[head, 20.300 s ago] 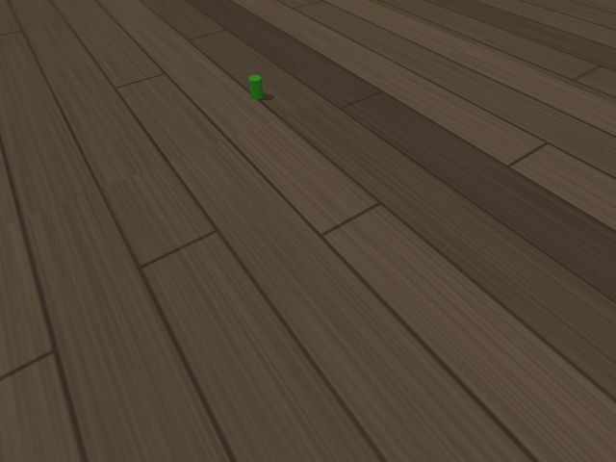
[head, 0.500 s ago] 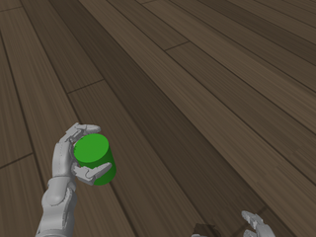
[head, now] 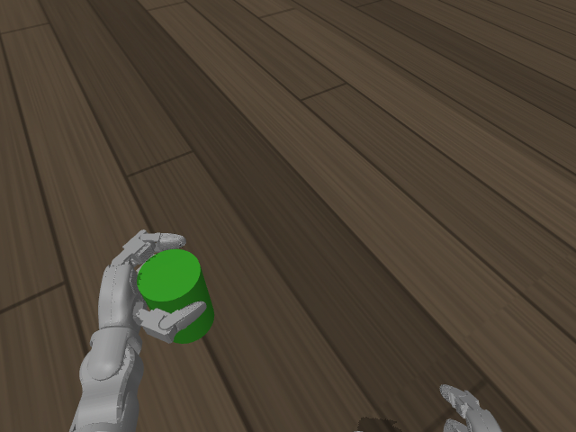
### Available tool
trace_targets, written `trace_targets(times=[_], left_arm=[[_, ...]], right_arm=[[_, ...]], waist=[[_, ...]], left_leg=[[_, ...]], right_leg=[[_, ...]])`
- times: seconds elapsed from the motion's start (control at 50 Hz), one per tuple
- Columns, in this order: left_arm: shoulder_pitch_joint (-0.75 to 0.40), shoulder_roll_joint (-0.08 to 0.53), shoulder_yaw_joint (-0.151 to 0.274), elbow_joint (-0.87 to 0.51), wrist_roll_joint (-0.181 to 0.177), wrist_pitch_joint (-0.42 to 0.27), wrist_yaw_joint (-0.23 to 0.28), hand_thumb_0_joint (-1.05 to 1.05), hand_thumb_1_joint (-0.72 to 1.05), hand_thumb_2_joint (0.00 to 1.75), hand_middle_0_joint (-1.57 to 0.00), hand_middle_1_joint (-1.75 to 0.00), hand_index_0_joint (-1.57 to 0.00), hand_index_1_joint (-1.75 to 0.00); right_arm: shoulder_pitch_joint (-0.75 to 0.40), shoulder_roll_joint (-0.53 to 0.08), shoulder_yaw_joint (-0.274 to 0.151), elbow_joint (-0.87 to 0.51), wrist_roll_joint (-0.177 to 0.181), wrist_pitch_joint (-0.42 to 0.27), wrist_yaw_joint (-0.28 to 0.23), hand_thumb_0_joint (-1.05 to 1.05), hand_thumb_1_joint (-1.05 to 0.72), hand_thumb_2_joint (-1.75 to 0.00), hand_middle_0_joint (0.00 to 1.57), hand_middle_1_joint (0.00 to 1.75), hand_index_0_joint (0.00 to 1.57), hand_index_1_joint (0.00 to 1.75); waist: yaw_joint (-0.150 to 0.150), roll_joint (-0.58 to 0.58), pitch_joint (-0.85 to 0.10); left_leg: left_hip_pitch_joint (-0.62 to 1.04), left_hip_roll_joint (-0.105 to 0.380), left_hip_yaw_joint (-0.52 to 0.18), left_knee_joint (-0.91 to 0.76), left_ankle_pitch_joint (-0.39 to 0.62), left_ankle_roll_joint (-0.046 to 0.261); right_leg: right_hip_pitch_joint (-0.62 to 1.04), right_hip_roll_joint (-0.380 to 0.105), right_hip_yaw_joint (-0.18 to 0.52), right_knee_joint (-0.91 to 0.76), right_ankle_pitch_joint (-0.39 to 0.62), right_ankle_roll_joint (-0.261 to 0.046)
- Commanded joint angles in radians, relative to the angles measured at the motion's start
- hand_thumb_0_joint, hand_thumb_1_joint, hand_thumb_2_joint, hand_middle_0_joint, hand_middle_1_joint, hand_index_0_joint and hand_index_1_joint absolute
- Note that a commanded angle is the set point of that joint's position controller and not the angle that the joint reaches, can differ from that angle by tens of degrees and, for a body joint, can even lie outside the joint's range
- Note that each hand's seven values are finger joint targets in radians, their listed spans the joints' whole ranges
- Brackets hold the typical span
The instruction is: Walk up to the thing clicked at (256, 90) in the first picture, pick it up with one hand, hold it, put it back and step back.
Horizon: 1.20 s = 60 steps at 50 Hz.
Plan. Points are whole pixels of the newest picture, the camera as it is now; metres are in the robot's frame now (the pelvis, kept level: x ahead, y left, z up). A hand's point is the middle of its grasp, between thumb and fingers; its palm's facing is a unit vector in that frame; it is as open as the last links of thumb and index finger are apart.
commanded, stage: hold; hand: left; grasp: from the side
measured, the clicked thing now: (179, 298) +0.32 +0.17 +0.00
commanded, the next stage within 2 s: crouch in 1.74 s
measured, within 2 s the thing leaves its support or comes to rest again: neither
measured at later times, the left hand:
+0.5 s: hand (166, 283) +0.32 +0.17 +0.04, palm faces +0.06 -1.00 -0.04, open 11.0 cm
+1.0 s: hand (168, 277) +0.33 +0.17 +0.04, palm faces +0.06 -1.00 -0.03, open 11.0 cm
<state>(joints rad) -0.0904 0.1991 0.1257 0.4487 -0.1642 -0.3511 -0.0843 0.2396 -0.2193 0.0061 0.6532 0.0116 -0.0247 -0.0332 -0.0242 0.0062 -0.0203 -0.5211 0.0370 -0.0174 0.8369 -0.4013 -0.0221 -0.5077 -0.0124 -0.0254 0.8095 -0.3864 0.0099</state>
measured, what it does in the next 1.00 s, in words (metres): stands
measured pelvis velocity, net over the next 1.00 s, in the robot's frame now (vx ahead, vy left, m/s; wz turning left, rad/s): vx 0.00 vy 0.01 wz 0.00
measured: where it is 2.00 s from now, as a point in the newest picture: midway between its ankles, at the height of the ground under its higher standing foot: outside the picture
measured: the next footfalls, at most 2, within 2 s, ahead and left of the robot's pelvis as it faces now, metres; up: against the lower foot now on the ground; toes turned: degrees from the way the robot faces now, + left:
none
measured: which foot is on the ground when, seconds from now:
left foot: down 0.00-1.00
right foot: down 0.00-1.00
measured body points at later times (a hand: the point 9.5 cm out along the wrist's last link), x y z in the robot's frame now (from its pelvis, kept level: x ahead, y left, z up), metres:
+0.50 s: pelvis +0.00 +0.00 +0.00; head +0.03 +0.01 +0.45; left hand +0.31 +0.23 +0.05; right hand +0.13 -0.24 -0.11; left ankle +0.02 +0.13 -0.70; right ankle +0.02 -0.13 -0.70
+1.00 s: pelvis +0.00 +0.01 +0.00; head +0.04 +0.01 +0.45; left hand +0.32 +0.23 +0.05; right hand +0.13 -0.24 -0.11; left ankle +0.02 +0.13 -0.70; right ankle +0.02 -0.13 -0.70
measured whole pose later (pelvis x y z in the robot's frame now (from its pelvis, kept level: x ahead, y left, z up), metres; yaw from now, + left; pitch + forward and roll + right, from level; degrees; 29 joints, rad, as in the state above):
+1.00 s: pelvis +0.00 +0.01 +0.00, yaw +0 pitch +5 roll -1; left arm -0.14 0.20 0.12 0.50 -0.16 -0.37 -0.08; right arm 0.24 -0.22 0.00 0.68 0.01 -0.03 -0.02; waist -0.02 0.01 -0.01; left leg -0.51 0.03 -0.01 0.82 -0.40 -0.02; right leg -0.49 -0.01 -0.02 0.79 -0.38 0.02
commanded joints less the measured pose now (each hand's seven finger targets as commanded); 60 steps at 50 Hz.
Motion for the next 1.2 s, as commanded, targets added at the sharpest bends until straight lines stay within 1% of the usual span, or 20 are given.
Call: trace_targets(times=[0.0,0.06,0.1,0.2,0.24,0.3,0.32,0.36,0.38,0.42,0.52,0.56,0.68,0.74,0.76,0.84,0.98,1.0,1.1,1.18], left_arm=[[-0.407,0.154,0.085,-0.303,-0.036,-0.12,0.004,0.0,0.14,1.21,-1.2,-1.37,-1.22,-1.37],[-0.406,0.171,0.073,-0.331,-0.028,-0.124,-0.003,0.0,0.1,1.19,-1.2,-1.36,-1.22,-1.36],[-0.356,0.115,0.028,-0.262,-0.027,-0.113,-0.011,0.0,0.08,1.18,-1.2,-1.37,-1.22,-1.37],[-0.417,0.176,0.08,-0.277,-0.031,-0.118,-0.004,0.0,0.05,1.19,-1.22,-1.39,-1.23,-1.39],[-0.386,0.15,0.079,-0.235,-0.036,-0.121,-0.006,0.0,0.07,1.2,-1.21,-1.38,-1.23,-1.38],[-0.391,0.17,0.097,-0.267,-0.042,-0.129,-0.005,0.0,0.08,1.23,-1.22,-1.4,-1.23,-1.4],[-0.366,0.145,0.064,-0.232,-0.035,-0.124,-0.01,0.0,0.06,1.21,-1.22,-1.39,-1.24,-1.4],[-0.392,0.168,0.074,-0.295,-0.032,-0.131,-0.015,0.0,0.07,1.22,-1.21,-1.39,-1.23,-1.4],[-0.336,0.126,0.054,-0.199,-0.03,-0.119,-0.017,0.0,0.08,1.23,-1.21,-1.39,-1.23,-1.4],[-0.42,0.181,0.082,-0.323,-0.031,-0.135,-0.008,0.0,0.08,1.21,-1.22,-1.39,-1.23,-1.39],[-0.381,0.111,0.049,-0.235,-0.043,-0.115,0.001,0.0,0.02,1.21,-1.21,-1.39,-1.22,-1.4],[-0.428,0.164,0.076,-0.279,-0.03,-0.124,0.008,0.0,0.02,1.19,-1.19,-1.37,-1.2,-1.37],[-0.425,0.17,0.067,-0.308,-0.027,-0.13,-0.004,0.0,0.06,1.21,-1.21,-1.39,-1.22,-1.39],[-0.406,0.154,0.071,-0.288,-0.033,-0.121,0.002,0.0,0.07,1.21,-1.21,-1.38,-1.23,-1.39],[-0.357,0.097,0.029,-0.205,-0.032,-0.111,-0.001,0.0,0.06,1.21,-1.21,-1.39,-1.23,-1.4],[-0.405,0.153,0.062,-0.244,-0.02,-0.119,0.009,0.0,0.03,1.22,-1.2,-1.39,-1.22,-1.4],[-0.407,0.128,0.053,-0.241,-0.029,-0.129,0.005,0.0,0.06,1.24,-1.22,-1.41,-1.24,-1.41],[-0.439,0.166,0.082,-0.276,-0.028,-0.132,0.009,0.0,0.07,1.25,-1.22,-1.41,-1.23,-1.41],[-0.352,0.115,0.041,-0.229,-0.026,-0.125,0.003,0.0,0.06,1.23,-1.22,-1.4,-1.23,-1.41],[-0.383,0.134,0.045,-0.244,-0.021,-0.125,0.0,0.0,0.04,1.24,-1.22,-1.41,-1.23,-1.41]], right_arm=[[-0.049,-0.128,-0.042,-0.112,-0.003,-0.052,-0.018,0.0,-0.91,-0.91,0.2,0.3,0.2,0.3],[-0.055,-0.128,-0.042,-0.117,-0.005,-0.052,-0.022,0.0,-0.92,-0.91,0.2,0.3,0.2,0.3],[-0.055,-0.129,-0.039,-0.116,-0.002,-0.055,-0.021,0.0,-0.92,-0.91,0.2,0.3,0.2,0.3],[-0.052,-0.133,-0.044,-0.106,0.0,-0.054,-0.02,0.0,-0.92,-0.91,0.2,0.3,0.2,0.3],[-0.066,-0.127,-0.041,-0.105,0.001,-0.056,-0.016,0.0,-0.91,-0.91,0.2,0.3,0.2,0.3],[-0.055,-0.135,-0.047,-0.104,0.003,-0.056,-0.018,0.0,-0.91,-0.91,0.2,0.3,0.2,0.3],[-0.052,-0.132,-0.044,-0.106,-0.001,-0.055,-0.018,0.0,-0.92,-0.91,0.2,0.3,0.2,0.3],[-0.049,-0.131,-0.046,-0.108,-0.002,-0.053,-0.018,0.0,-0.92,-0.91,0.2,0.3,0.2,0.3],[-0.047,-0.138,-0.047,-0.106,0.0,-0.054,-0.017,0.0,-0.92,-0.91,0.2,0.3,0.2,0.3],[-0.046,-0.135,-0.049,-0.105,0.001,-0.053,-0.02,0.0,-0.92,-0.91,0.2,0.3,0.2,0.3],[-0.052,-0.13,-0.043,-0.107,0.003,-0.061,-0.019,0.0,-0.92,-0.91,0.2,0.3,0.2,0.3],[-0.043,-0.136,-0.048,-0.1,0.002,-0.058,-0.017,0.0,-0.92,-0.91,0.2,0.3,0.2,0.3],[-0.031,-0.137,-0.051,-0.099,0.0,-0.053,-0.015,0.0,-0.92,-0.91,0.2,0.3,0.2,0.3],[-0.029,-0.135,-0.051,-0.092,-0.002,-0.057,-0.013,0.0,-0.92,-0.91,0.2,0.3,0.2,0.3],[-0.031,-0.132,-0.048,-0.091,-0.001,-0.058,-0.011,0.0,-0.92,-0.91,0.2,0.3,0.2,0.3],[-0.029,-0.138,-0.054,-0.091,-0.002,-0.055,-0.009,0.0,-0.92,-0.91,0.2,0.3,0.2,0.3],[-0.027,-0.136,-0.052,-0.102,-0.005,-0.052,0.0,0.0,-0.92,-0.91,0.2,0.3,0.2,0.3],[-0.03,-0.138,-0.054,-0.099,-0.003,-0.052,-0.003,0.0,-0.92,-0.91,0.2,0.3,0.2,0.3],[-0.037,-0.134,-0.052,-0.101,-0.003,-0.052,-0.004,0.0,-0.92,-0.91,0.2,0.3,0.2,0.3],[-0.048,-0.135,-0.054,-0.107,-0.001,-0.05,-0.003,0.0,-0.92,-0.91,0.2,0.3,0.2,0.3]], waist=[[-0.012,0.034,-0.265],[-0.005,0.048,-0.297],[-0.015,0.019,-0.277],[-0.002,0.03,-0.297],[0.0,0.022,-0.236],[0.011,0.021,-0.298],[-0.002,0.025,-0.295],[0.004,0.051,-0.328],[-0.004,0.025,-0.297],[0.003,0.058,-0.33],[-0.009,0.017,-0.269],[0.003,0.056,-0.292],[0.006,0.063,-0.317],[0.003,0.048,-0.317],[-0.013,0.014,-0.276],[0.0,0.045,-0.297],[-0.004,0.031,-0.32],[0.003,0.039,-0.316],[-0.002,0.025,-0.296],[-0.007,0.036,-0.271]], left_leg=[[0.104,-0.036,0.02,-0.132,0.147,0.024],[0.121,-0.042,0.022,-0.131,0.149,0.026],[0.13,-0.038,0.019,-0.138,0.157,0.025],[0.131,-0.034,0.01,-0.143,0.159,0.021],[0.094,-0.037,0.017,-0.147,0.122,0.022],[0.123,-0.039,0.019,-0.138,0.177,0.024],[0.127,-0.039,0.021,-0.133,0.19,0.024],[0.146,-0.039,0.019,-0.131,0.224,0.02],[0.148,-0.033,0.015,-0.136,0.227,0.019],[0.162,-0.036,0.016,-0.134,0.233,0.018],[0.131,-0.032,0.011,-0.146,0.193,0.021],[0.146,-0.03,0.009,-0.153,0.195,0.015],[0.171,-0.03,0.01,-0.144,0.252,0.014],[0.158,-0.03,0.012,-0.139,0.24,0.015],[0.149,-0.028,0.008,-0.144,0.228,0.016],[0.152,-0.029,0.011,-0.136,0.259,0.017],[0.148,-0.026,0.006,-0.128,0.263,0.015],[0.147,-0.029,0.011,-0.131,0.254,0.017],[0.141,-0.031,0.014,-0.132,0.239,0.019],[0.128,-0.032,0.016,-0.14,0.199,0.02]], right_leg=[[0.096,0.015,0.0,-0.123,0.202,-0.012],[0.121,0.011,0.005,-0.131,0.201,-0.01],[0.117,0.015,0.0,-0.129,0.208,-0.012],[0.13,0.017,-0.009,-0.131,0.198,-0.015],[0.102,0.015,-0.007,-0.137,0.168,-0.013],[0.138,0.012,-0.003,-0.131,0.223,-0.012],[0.132,0.013,-0.002,-0.129,0.235,-0.011],[0.147,0.015,-0.003,-0.122,0.263,-0.014],[0.134,0.02,-0.008,-0.119,0.26,-0.017],[0.147,0.017,-0.005,-0.12,0.268,-0.017],[0.122,0.02,-0.009,-0.131,0.233,-0.015],[0.124,0.021,-0.013,-0.124,0.226,-0.021],[0.148,0.021,-0.013,-0.119,0.273,-0.022],[0.143,0.022,-0.011,-0.123,0.266,-0.02],[0.128,0.024,-0.016,-0.125,0.255,-0.017],[0.127,0.02,-0.012,-0.118,0.281,-0.019],[0.137,0.023,-0.013,-0.111,0.28,-0.02],[0.141,0.021,-0.009,-0.115,0.281,-0.017],[0.131,0.021,-0.009,-0.12,0.271,-0.016],[0.115,0.019,-0.007,-0.13,0.236,-0.016]])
